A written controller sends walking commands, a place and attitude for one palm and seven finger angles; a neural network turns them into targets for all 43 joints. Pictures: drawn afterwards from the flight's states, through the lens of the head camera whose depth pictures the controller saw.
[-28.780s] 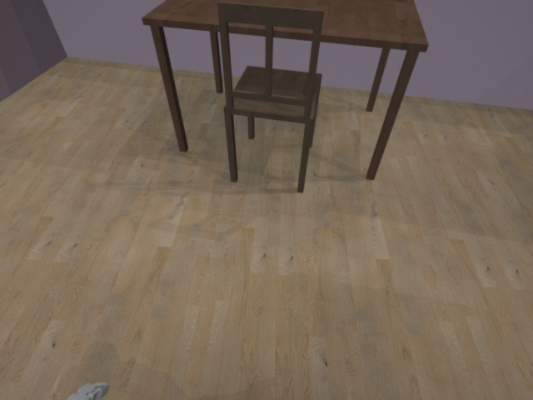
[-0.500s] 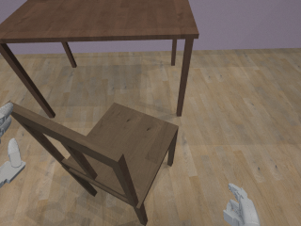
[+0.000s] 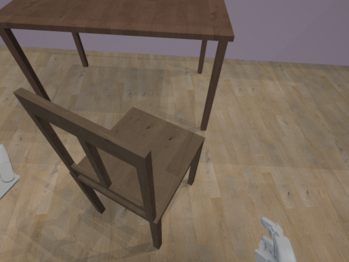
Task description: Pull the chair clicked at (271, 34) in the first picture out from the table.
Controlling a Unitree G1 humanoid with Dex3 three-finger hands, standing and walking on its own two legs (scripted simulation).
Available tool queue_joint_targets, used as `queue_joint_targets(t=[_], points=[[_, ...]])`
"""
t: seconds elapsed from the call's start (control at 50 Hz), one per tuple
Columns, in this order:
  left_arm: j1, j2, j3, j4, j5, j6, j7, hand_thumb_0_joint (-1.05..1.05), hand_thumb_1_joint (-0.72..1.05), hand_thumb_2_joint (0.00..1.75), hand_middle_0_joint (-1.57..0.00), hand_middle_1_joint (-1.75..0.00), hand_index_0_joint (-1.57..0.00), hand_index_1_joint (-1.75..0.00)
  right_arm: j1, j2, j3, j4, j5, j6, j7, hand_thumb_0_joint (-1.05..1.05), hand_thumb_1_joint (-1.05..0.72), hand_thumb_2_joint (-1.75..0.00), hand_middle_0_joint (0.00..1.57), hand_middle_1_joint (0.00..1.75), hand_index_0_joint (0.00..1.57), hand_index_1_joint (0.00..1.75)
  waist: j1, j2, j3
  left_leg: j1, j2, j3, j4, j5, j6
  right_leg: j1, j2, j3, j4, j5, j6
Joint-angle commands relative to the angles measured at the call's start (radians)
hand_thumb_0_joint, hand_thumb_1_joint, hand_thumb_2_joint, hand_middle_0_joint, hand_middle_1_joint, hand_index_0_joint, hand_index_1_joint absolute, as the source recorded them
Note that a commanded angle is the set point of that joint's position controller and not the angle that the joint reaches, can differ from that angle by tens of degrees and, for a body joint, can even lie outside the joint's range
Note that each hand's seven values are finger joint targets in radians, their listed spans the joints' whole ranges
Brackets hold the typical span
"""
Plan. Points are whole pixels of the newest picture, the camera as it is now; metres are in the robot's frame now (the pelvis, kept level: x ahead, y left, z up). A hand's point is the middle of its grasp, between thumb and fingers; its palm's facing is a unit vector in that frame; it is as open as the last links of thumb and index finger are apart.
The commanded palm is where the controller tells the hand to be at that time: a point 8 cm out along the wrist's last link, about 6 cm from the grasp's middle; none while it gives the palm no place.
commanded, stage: step back with the hand held close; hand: left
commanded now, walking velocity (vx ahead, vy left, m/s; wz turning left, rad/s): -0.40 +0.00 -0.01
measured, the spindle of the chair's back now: (97, 164) +0.38 +0.25 -0.08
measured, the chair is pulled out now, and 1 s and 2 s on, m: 0.56 0.56 0.56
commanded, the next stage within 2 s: stop stepping back and stand still in 0.84 s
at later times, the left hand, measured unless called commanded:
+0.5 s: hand (20, 185) +0.19 +0.24 +0.18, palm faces +0.42 -0.75 -0.51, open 7.4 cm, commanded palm +0.12 +0.28 +0.19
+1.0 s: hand out of the picture +0.07 +0.20 +0.20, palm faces +0.39 -0.79 -0.47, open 7.4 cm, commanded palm +0.01 +0.25 +0.19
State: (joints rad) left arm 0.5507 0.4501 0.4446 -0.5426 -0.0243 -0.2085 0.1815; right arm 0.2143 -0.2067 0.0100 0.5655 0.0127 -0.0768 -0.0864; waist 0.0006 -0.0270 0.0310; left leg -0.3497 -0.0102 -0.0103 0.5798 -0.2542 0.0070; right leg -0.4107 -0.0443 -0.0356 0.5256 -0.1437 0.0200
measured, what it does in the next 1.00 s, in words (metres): walks backwards: right foot, then left foot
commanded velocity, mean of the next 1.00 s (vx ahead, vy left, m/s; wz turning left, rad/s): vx -0.35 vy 0.01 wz -0.03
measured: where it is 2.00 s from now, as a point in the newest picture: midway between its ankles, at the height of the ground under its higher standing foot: outside the picture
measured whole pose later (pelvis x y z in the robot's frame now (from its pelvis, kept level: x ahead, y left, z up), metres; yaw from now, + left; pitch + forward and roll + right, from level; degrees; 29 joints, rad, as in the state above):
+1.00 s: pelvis -0.15 -0.04 +0.00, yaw -2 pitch +2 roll -1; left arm 0.54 0.48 0.48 -0.60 -0.07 -0.27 0.15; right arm 0.16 -0.14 0.03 0.62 -0.02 -0.18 -0.04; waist 0.02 -0.02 0.03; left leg -0.45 0.09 0.00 0.51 -0.10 -0.04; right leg -0.27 0.00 -0.02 0.61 -0.41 0.00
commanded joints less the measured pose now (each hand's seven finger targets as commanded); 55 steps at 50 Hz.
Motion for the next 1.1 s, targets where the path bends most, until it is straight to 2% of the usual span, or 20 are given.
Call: queue_joint_targets(t=[0.0,0.06,0.16,0.22,0.26,0.36,0.42,0.46,0.52,0.58,0.64,0.68,0.7,0.8,0.9,0.96,0.98,1.0,1.02,1.08], points=[[-0.017,0.172,0.151,-0.162,-0.003,-0.069,0.018,0.00,0.90,0.90,-0.20,-0.30,-0.20,-0.30,-0.108,-0.134,-0.063,-0.143,-0.004,-0.067,-0.009,0.00,-0.90,-0.90,0.20,0.30,0.20,0.30,0.008,0.120,-0.132,-0.237,0.138,-0.110,-0.203,-0.109,0.059,0.314,-0.032,0.099,0.034,0.066,-0.022],[-0.043,0.157,0.139,-0.167,0.003,-0.079,0.015,0.00,0.90,0.90,-0.20,-0.30,-0.20,-0.30,-0.093,-0.137,-0.066,-0.138,-0.002,-0.070,0.001,0.00,-0.90,-0.90,0.20,0.30,0.20,0.30,0.005,0.083,-0.085,-0.337,0.115,-0.100,-0.171,-0.285,0.062,0.309,-0.052,0.157,0.003,-0.045,-0.035],[-0.049,0.165,0.116,-0.199,-0.009,-0.081,0.024,0.00,0.90,0.90,-0.20,-0.30,-0.20,-0.30,-0.074,-0.129,-0.073,-0.105,-0.011,-0.066,0.016,0.00,-0.90,-0.90,0.20,0.30,0.20,0.30,-0.007,-0.067,-0.137,-0.021,0.027,-0.033,0.025,-0.151,0.021,0.027,-0.174,0.219,-0.220,-0.204,-0.106],[-0.011,0.179,0.142,-0.235,-0.005,-0.094,0.029,0.00,0.90,0.90,-0.20,-0.30,-0.20,-0.30,-0.091,-0.130,-0.066,-0.109,-0.014,-0.066,0.007,0.00,-0.90,-0.90,0.20,0.30,0.20,0.30,-0.007,0.068,-0.165,-0.045,0.113,-0.123,-0.163,-0.060,0.049,0.088,-0.066,0.102,-0.076,-0.141,-0.048],[-0.003,0.170,0.159,-0.246,0.007,-0.108,0.021,0.00,0.90,0.90,-0.20,-0.30,-0.20,-0.30,-0.111,-0.136,-0.069,-0.123,-0.010,-0.077,0.000,0.00,-0.90,-0.90,0.20,0.30,0.20,0.30,-0.002,0.239,-0.184,-0.271,0.251,-0.230,-0.296,-0.125,0.106,0.290,0.036,0.036,0.191,-0.071,-0.006],[0.014,0.178,0.184,-0.225,-0.004,-0.132,0.004,0.00,0.90,0.90,-0.20,-0.30,-0.20,-0.30,-0.096,-0.118,-0.079,-0.096,-0.021,-0.110,-0.003,0.00,-0.90,-0.90,0.20,0.30,0.20,0.30,0.013,0.179,-0.175,-0.170,0.252,-0.195,-0.170,0.208,0.103,0.220,0.032,0.064,0.170,-0.112,-0.024],[-0.010,0.162,0.140,-0.216,-0.011,-0.146,-0.009,0.00,0.90,0.90,-0.20,-0.30,-0.20,-0.30,-0.093,-0.117,-0.071,-0.060,-0.030,-0.118,0.003,0.00,-0.90,-0.90,0.20,0.30,0.20,0.30,-0.005,0.139,-0.223,0.049,0.187,-0.119,-0.038,0.506,0.051,0.167,-0.021,0.098,-0.009,0.264,-0.043],[-0.049,0.169,0.126,-0.219,-0.014,-0.146,-0.009,0.00,0.90,0.90,-0.20,-0.30,-0.20,-0.30,-0.083,-0.121,-0.077,-0.057,-0.027,-0.116,-0.001,0.00,-0.90,-0.90,0.20,0.30,0.20,0.30,-0.016,0.078,-0.296,0.081,0.107,-0.036,0.031,0.464,0.003,0.198,-0.097,0.176,-0.015,0.566,-0.070],[0.008,0.194,0.162,-0.168,-0.022,-0.132,-0.002,0.00,0.90,0.90,-0.20,-0.30,-0.20,-0.30,-0.097,-0.097,-0.092,-0.067,-0.018,-0.094,0.001,0.00,-0.90,-0.90,0.20,0.30,0.20,0.30,-0.006,-0.091,-0.300,-0.033,-0.004,-0.001,0.194,-0.054,-0.024,0.249,-0.252,0.278,-0.123,0.692,-0.138],[0.043,0.190,0.179,-0.172,-0.021,-0.112,-0.004,0.00,0.90,0.90,-0.20,-0.30,-0.20,-0.30,-0.141,-0.063,-0.076,-0.096,-0.016,-0.064,0.002,0.00,-0.90,-0.90,0.20,0.30,0.20,0.30,0.001,-0.159,-0.224,-0.094,0.006,-0.041,0.236,-0.209,-0.011,0.207,-0.272,0.241,-0.146,0.547,-0.188],[0.098,0.164,0.169,-0.174,-0.024,-0.116,-0.008,0.00,0.90,0.90,-0.20,-0.30,-0.20,-0.30,-0.147,-0.068,-0.053,-0.091,-0.021,-0.035,-0.010,0.00,-0.90,-0.90,0.20,0.30,0.20,0.30,-0.022,-0.049,-0.217,0.067,0.039,0.000,-0.205,0.158,0.000,0.173,-0.110,0.085,0.007,0.450,-0.071],[0.057,0.188,0.162,-0.254,-0.024,-0.130,-0.015,0.00,0.90,0.90,-0.20,-0.30,-0.20,-0.30,-0.138,-0.096,-0.076,-0.106,-0.024,-0.050,-0.010,0.00,-0.90,-0.90,0.20,0.30,0.20,0.30,-0.012,0.237,-0.254,0.150,0.334,-0.279,-0.233,0.671,0.105,0.022,0.033,0.041,0.266,-0.199,-0.007],[0.049,0.182,0.146,-0.260,-0.025,-0.140,-0.018,0.00,0.90,0.90,-0.20,-0.30,-0.20,-0.30,-0.103,-0.088,-0.084,-0.099,-0.024,-0.072,-0.005,0.00,-0.90,-0.90,0.20,0.30,0.20,0.30,-0.018,0.238,-0.248,0.178,0.383,-0.259,-0.230,0.686,0.143,-0.047,0.053,0.086,0.432,-0.388,-0.014],[-0.037,0.165,0.124,-0.354,-0.036,-0.142,-0.012,0.00,0.90,0.90,-0.20,-0.30,-0.20,-0.30,-0.078,-0.117,-0.085,-0.060,-0.031,-0.150,0.014,0.00,-0.90,-0.90,0.20,0.30,0.20,0.30,-0.005,0.288,-0.231,0.216,0.314,-0.114,-0.169,0.712,0.136,-0.057,0.050,0.066,0.421,-0.345,-0.006],[-0.027,0.161,0.122,-0.250,-0.040,-0.114,-0.010,0.00,0.90,0.90,-0.20,-0.30,-0.20,-0.30,-0.093,-0.126,-0.069,-0.046,-0.033,-0.168,0.021,0.00,-0.90,-0.90,0.20,0.30,0.20,0.30,-0.012,0.295,-0.146,0.046,0.296,-0.143,-0.274,0.197,0.110,0.111,0.057,0.018,0.170,-0.326,-0.013],[0.039,0.146,0.125,-0.147,-0.051,-0.078,-0.019,0.00,0.90,0.90,-0.20,-0.30,-0.20,-0.30,-0.105,-0.133,-0.067,-0.082,-0.011,-0.137,0.031,0.00,-0.90,-0.90,0.20,0.30,0.20,0.30,0.006,0.242,-0.134,-0.076,0.183,-0.058,-0.208,-0.245,0.034,0.266,0.050,-0.021,-0.106,-0.197,-0.021],[0.036,0.169,0.132,-0.141,-0.049,-0.069,-0.023,0.00,0.90,0.90,-0.20,-0.30,-0.20,-0.30,-0.101,-0.121,-0.068,-0.092,-0.004,-0.119,0.035,0.00,-0.90,-0.90,0.20,0.30,0.20,0.30,0.001,0.113,-0.126,-0.062,0.089,0.027,-0.054,-0.290,-0.012,0.220,-0.018,0.040,-0.224,-0.207,-0.051],[0.054,0.225,0.165,-0.138,-0.049,-0.063,-0.020,0.00,0.90,0.90,-0.20,-0.30,-0.20,-0.30,-0.088,-0.100,-0.069,-0.100,-0.004,-0.100,0.035,0.00,-0.90,-0.90,0.20,0.30,0.20,0.30,-0.002,-0.139,-0.144,-0.042,0.002,0.080,0.246,-0.238,-0.047,0.094,-0.199,0.275,-0.352,-0.354,-0.124],[-0.006,0.226,0.150,-0.154,-0.061,-0.057,-0.013,0.00,0.90,0.90,-0.20,-0.30,-0.20,-0.30,-0.105,-0.101,-0.062,-0.103,0.004,-0.095,0.028,0.00,-0.90,-0.90,0.20,0.30,0.20,0.30,0.004,-0.236,-0.096,-0.141,-0.030,0.028,0.501,-0.208,-0.046,0.032,-0.348,0.416,-0.409,-0.284,-0.200],[0.010,0.155,0.128,-0.090,-0.052,-0.036,-0.020,0.00,0.90,0.90,-0.20,-0.30,-0.20,-0.30,-0.121,-0.077,-0.050,-0.086,0.011,-0.082,0.010,0.00,-0.90,-0.90,0.20,0.30,0.20,0.30,-0.040,-0.196,-0.113,-0.114,0.033,-0.024,0.538,-0.062,-0.036,0.021,-0.246,0.199,-0.272,-0.173,-0.151]])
